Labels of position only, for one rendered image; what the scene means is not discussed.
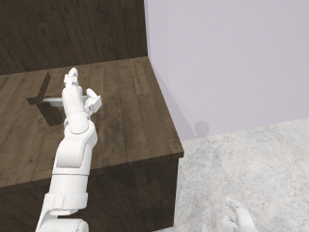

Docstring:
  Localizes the left robot upper arm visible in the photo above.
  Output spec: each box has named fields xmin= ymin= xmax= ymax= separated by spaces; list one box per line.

xmin=38 ymin=218 xmax=89 ymax=232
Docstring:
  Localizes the left robot forearm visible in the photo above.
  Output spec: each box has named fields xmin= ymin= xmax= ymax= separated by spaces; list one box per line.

xmin=35 ymin=111 xmax=98 ymax=232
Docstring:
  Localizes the tap lever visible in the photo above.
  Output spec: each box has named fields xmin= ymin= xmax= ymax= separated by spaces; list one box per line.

xmin=43 ymin=96 xmax=89 ymax=106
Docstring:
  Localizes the robot right hand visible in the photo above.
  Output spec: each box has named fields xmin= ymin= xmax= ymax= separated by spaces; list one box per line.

xmin=220 ymin=197 xmax=256 ymax=232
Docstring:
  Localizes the robot left hand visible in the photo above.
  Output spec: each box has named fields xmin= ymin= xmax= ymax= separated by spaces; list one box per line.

xmin=62 ymin=68 xmax=102 ymax=117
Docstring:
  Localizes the counter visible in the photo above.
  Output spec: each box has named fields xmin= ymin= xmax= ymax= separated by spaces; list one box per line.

xmin=0 ymin=0 xmax=184 ymax=232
